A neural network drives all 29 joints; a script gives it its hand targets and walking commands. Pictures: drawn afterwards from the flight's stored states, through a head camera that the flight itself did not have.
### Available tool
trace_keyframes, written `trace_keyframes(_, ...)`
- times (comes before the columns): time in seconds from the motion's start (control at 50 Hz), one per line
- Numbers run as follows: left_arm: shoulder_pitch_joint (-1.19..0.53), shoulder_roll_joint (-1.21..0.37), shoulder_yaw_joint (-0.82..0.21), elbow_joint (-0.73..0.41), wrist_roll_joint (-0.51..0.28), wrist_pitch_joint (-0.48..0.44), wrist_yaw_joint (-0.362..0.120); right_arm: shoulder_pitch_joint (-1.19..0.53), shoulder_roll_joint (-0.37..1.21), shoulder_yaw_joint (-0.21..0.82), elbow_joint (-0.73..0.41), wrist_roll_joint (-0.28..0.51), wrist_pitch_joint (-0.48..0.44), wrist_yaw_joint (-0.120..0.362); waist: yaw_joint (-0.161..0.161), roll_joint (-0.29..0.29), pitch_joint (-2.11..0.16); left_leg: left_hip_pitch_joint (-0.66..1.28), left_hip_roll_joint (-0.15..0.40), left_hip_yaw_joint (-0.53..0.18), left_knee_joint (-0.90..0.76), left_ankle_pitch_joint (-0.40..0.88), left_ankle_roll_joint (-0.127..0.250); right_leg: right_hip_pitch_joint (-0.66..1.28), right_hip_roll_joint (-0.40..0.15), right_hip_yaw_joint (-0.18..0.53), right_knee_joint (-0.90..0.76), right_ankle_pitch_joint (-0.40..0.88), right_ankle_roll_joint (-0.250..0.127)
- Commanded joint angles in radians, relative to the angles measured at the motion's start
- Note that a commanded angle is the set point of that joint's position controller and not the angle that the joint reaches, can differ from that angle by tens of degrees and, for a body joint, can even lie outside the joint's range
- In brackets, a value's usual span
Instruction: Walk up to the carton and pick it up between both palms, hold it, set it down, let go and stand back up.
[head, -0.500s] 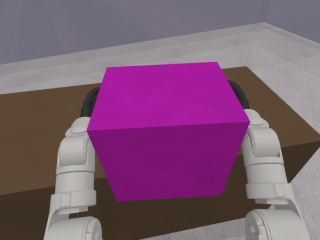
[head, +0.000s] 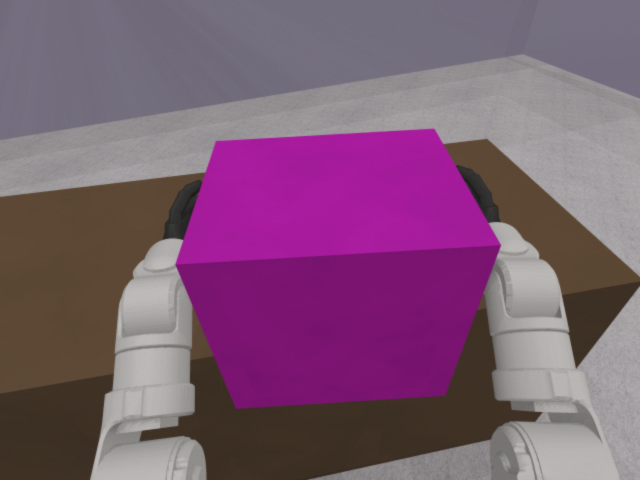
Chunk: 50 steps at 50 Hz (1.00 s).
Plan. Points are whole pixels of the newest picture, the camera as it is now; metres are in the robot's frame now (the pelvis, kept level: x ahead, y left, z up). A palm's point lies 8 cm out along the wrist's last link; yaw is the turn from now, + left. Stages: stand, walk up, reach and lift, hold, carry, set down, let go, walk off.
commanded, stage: hold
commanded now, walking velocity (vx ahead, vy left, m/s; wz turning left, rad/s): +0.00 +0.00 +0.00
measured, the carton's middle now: (333, 271) +0.34 +0.00 +0.14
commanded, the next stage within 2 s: none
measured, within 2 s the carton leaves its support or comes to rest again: neither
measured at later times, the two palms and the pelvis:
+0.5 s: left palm (180, 232) +0.39 +0.18 +0.18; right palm (467, 214) +0.39 -0.17 +0.18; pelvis +0.01 +0.00 +0.00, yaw +0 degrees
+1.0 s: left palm (181, 243) +0.37 +0.18 +0.17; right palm (472, 224) +0.37 -0.18 +0.18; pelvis +0.00 +0.00 +0.00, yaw +0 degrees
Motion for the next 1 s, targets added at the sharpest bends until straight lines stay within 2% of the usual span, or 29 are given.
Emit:
trace_keyframes(0.0, -0.648, -0.416, -0.377, -0.231, -0.104, -0.063, -0.119, -0.597, 0.429, 0.369, -0.193, 0.102, -0.064, 0.121, -0.002, 0.016, -0.413, 0.226, -0.051, -0.001, 0.06, 0.066, -0.027, 0.039, 0.05, -0.033, 0.028, 0.112, 0.015)
trace_keyframes(0.02, -0.661, -0.412, -0.377, -0.237, -0.096, -0.064, -0.118, -0.607, 0.435, 0.355, -0.178, 0.103, -0.065, 0.124, -0.001, 0.034, -0.451, 0.234, -0.054, 0.01, 0.054, 0.043, -0.021, 0.05, 0.047, -0.036, 0.028, 0.102, 0.022)
trace_keyframes(0.04, -0.671, -0.421, -0.38, -0.225, -0.106, -0.065, -0.119, -0.631, 0.433, 0.373, -0.189, 0.104, -0.069, 0.129, 0.007, -0.007, -0.441, 0.235, -0.05, -0.001, 0.052, 0.04, -0.018, 0.028, 0.049, -0.044, 0.035, 0.08, 0.02)
trace_keyframes(0.08, -0.659, -0.445, -0.37, -0.144, -0.106, -0.07, -0.123, -0.668, 0.42, 0.36, -0.18, 0.081, -0.088, 0.125, 0.006, -0.014, -0.425, 0.198, -0.056, 0.014, 0.06, -0.006, -0.022, 0.008, 0.052, -0.045, 0.029, 0.027, 0.02)
trace_keyframes(0.1, -0.672, -0.435, -0.372, -0.156, -0.096, -0.077, -0.129, -0.671, 0.434, 0.375, -0.158, 0.093, -0.091, 0.132, 0.001, -0.027, -0.422, 0.2, -0.061, 0.016, 0.055, -0.044, -0.015, -0.004, 0.048, -0.045, 0.031, -0.003, 0.014)
trace_keyframes(0.12, -0.713, -0.441, -0.369, -0.156, -0.1, -0.083, -0.128, -0.674, 0.433, 0.354, -0.135, 0.087, -0.096, 0.136, -0.007, -0.024, -0.403, 0.204, -0.056, 0.018, 0.065, -0.058, -0.02, -0.051, 0.054, -0.049, 0.025, -0.036, 0.013)
trace_keyframes(0.14, -0.69, -0.451, -0.373, -0.13, -0.103, -0.088, -0.128, -0.686, 0.426, 0.345, -0.109, 0.098, -0.101, 0.137, -0.002, 0.019, -0.415, 0.199, -0.056, 0.02, 0.071, -0.067, -0.019, -0.053, 0.048, -0.044, 0.027, -0.048, 0.009)
trace_keyframes(0.16, -0.734, -0.448, -0.366, -0.136, -0.092, -0.092, -0.127, -0.7, 0.45, 0.355, -0.09, 0.089, -0.108, 0.139, 0.013, 0.011, -0.42, 0.196, -0.051, 0.014, 0.071, -0.06, -0.014, -0.052, 0.047, -0.045, 0.03, -0.057, 0.011)
trace_keyframes(0.18, -0.753, -0.452, -0.364, -0.156, -0.083, -0.1, -0.128, -0.693, 0.45, 0.341, -0.077, 0.088, -0.115, 0.144, 0.002, 0.04, -0.436, 0.206, -0.05, 0.013, 0.075, -0.053, -0.02, -0.05, 0.049, -0.043, 0.028, -0.046, 0.004)
trace_keyframes(0.2, -0.735, -0.46, -0.34, -0.112, -0.075, -0.101, -0.129, -0.703, 0.438, 0.322, -0.081, 0.078, -0.122, 0.139, 0.0, 0.048, -0.42, 0.193, -0.055, 0.013, 0.08, -0.039, -0.018, -0.049, 0.045, -0.045, 0.026, -0.04, 0.005)
trace_keyframes(0.24, -0.743, -0.461, -0.335, -0.091, -0.086, -0.113, -0.135, -0.699, 0.456, 0.319, -0.045, 0.061, -0.132, 0.145, -0.005, -0.011, -0.417, 0.217, -0.052, 0.016, 0.086, -0.016, -0.018, -0.06, 0.053, -0.047, 0.043, -0.009, 0.012)
trace_keyframes(0.26, -0.728, -0.461, -0.333, -0.066, -0.068, -0.117, -0.139, -0.708, 0.435, 0.31, -0.045, 0.048, -0.139, 0.145, 0.006, -0.027, -0.457, 0.208, -0.052, 0.012, 0.083, -0.017, -0.012, -0.045, 0.055, -0.051, 0.039, -0.01, 0.014)
trace_keyframes(0.28, -0.727, -0.456, -0.331, -0.077, -0.069, -0.125, -0.138, -0.712, 0.453, 0.32, -0.041, 0.065, -0.146, 0.149, 0.003, -0.01, -0.434, 0.215, -0.053, 0.005, 0.08, 0.01, -0.017, -0.036, 0.053, -0.04, 0.044, 0.024, 0.009)
trace_keyframes(0.32, -0.734, -0.463, -0.323, -0.062, -0.053, -0.127, -0.137, -0.713, 0.459, 0.313, -0.025, 0.061, -0.156, 0.151, 0.024, 0.033, -0.438, 0.202, -0.054, 0.016, 0.071, 0.038, -0.029, -0.019, 0.049, -0.04, 0.031, 0.048, 0.01)
trace_keyframes(0.34, -0.731, -0.467, -0.323, -0.04, -0.05, -0.135, -0.134, -0.708, 0.47, 0.317, -0.014, 0.052, -0.159, 0.153, 0.009, 0.008, -0.458, 0.209, -0.049, 0.007, 0.068, 0.044, -0.024, -0.002, 0.048, -0.038, 0.035, 0.076, 0.012)
trace_keyframes(0.36, -0.743, -0.47, -0.341, -0.058, -0.063, -0.145, -0.134, -0.711, 0.467, 0.325, 0.002, 0.055, -0.162, 0.156, 0.013, 0.005, -0.474, 0.204, -0.051, 0.013, 0.07, 0.079, -0.022, 0.005, 0.049, -0.044, 0.04, 0.1, 0.012)
trace_keyframes(0.42, -0.698, -0.459, -0.336, -0.068, -0.07, -0.142, -0.132, -0.691, 0.459, 0.323, -0.031, 0.064, -0.169, 0.146, 0.017, 0.006, -0.457, 0.223, -0.055, 0.007, 0.066, 0.149, -0.021, 0.033, 0.048, -0.037, 0.037, 0.184, 0.021)
trace_keyframes(0.52, -0.675, -0.458, -0.332, -0.089, -0.064, -0.139, -0.126, -0.635, 0.436, 0.33, -0.051, 0.043, -0.166, 0.135, 0.012, -0.019, -0.473, 0.249, -0.059, 0.007, 0.049, 0.152, -0.026, 0.06, 0.05, -0.038, 0.013, 0.183, 0.012)
trace_keyframes(0.54, -0.658, -0.466, -0.34, -0.092, -0.071, -0.141, -0.126, -0.637, 0.433, 0.328, -0.078, 0.051, -0.172, 0.134, 0.012, 0.003, -0.465, 0.251, -0.069, 0.017, 0.05, 0.193, -0.023, 0.062, 0.05, -0.032, 0.025, 0.237, 0.021)
trace_keyframes(0.56, -0.662, -0.448, -0.356, -0.135, -0.073, -0.143, -0.123, -0.635, 0.439, 0.343, -0.098, 0.06, -0.169, 0.132, 0.015, -0.012, -0.48, 0.249, -0.06, 0.015, 0.05, 0.201, -0.023, 0.069, 0.05, -0.03, 0.039, 0.256, 0.022)
trace_keyframes(0.64, -0.646, -0.458, -0.396, -0.187, -0.087, -0.136, -0.11, -0.607, 0.442, 0.375, -0.131, 0.09, -0.159, 0.115, 0.024, 0.026, -0.5, 0.282, -0.057, 0.008, 0.067, 0.296, -0.036, 0.108, 0.046, -0.023, 0.026, 0.287, 0.013)
trace_keyframes(0.66, -0.636, -0.46, -0.4, -0.205, -0.104, -0.134, -0.11, -0.599, 0.443, 0.38, -0.162, 0.082, -0.155, 0.115, 0.007, -0.012, -0.51, 0.287, -0.057, 0.005, 0.066, 0.291, -0.034, 0.106, 0.052, -0.032, 0.019, 0.295, 0.013)
trace_keyframes(0.72, -0.626, -0.453, -0.441, -0.256, -0.136, -0.125, -0.102, -0.596, 0.439, 0.407, -0.219, 0.126, -0.143, 0.101, 0.001, 0.023, -0.529, 0.284, -0.055, 0.001, 0.062, 0.325, -0.037, 0.124, 0.05, -0.027, 0.04, 0.346, 0.024)
trace_keyframes(0.76, -0.629, -0.461, -0.453, -0.276, -0.146, -0.12, -0.102, -0.602, 0.436, 0.427, -0.267, 0.118, -0.136, 0.095, 0.002, 0.01, -0.537, 0.284, -0.053, -0.002, 0.074, 0.283, -0.028, 0.114, 0.05, -0.021, 0.035, 0.294, 0.016)
trace_keyframes(0.8, -0.633, -0.45, -0.458, -0.286, -0.15, -0.104, -0.099, -0.596, 0.46, 0.43, -0.254, 0.126, -0.108, 0.094, 0.001, -0.027, -0.495, 0.246, -0.058, 0.002, 0.068, 0.216, -0.025, 0.109, 0.05, -0.029, 0.039, 0.25, 0.022)
trace_keyframes(0.82, -0.64, -0.45, -0.448, -0.286, -0.139, -0.093, -0.101, -0.6, 0.454, 0.428, -0.25, 0.126, -0.098, 0.097, 0.013, 0.01, -0.484, 0.225, -0.059, 0.003, 0.062, 0.203, -0.025, 0.1, 0.048, -0.027, 0.044, 0.235, 0.019)
trace_keyframes(0.9, -0.614, -0.423, -0.389, -0.203, -0.089, -0.07, -0.104, -0.613, 0.41, 0.382, -0.184, 0.093, -0.08, 0.105, 0.029, 0.016, -0.408, 0.189, -0.061, 0.022, 0.048, 0.059, -0.014, 0.054, 0.046, -0.032, 0.019, 0.078, 0.023)
trace_keyframes(0.92, -0.625, -0.411, -0.371, -0.181, -0.087, -0.071, -0.107, -0.604, 0.411, 0.368, -0.16, 0.081, -0.08, 0.109, 0.021, -0.013, -0.371, 0.172, -0.052, 0.023, 0.051, 0.02, -0.018, 0.027, 0.054, -0.043, 0.014, 0.028, 0.02)
trace_keyframes(0.98, -0.604, -0.409, -0.325, -0.145, -0.07, -0.088, -0.119, -0.601, 0.403, 0.343, -0.127, 0.064, -0.097, 0.117, 0.024, -0.014, -0.364, 0.198, -0.058, 0.02, 0.057, 0.012, -0.009, 0.013, 0.048, -0.043, 0.028, 0.04, 0.021)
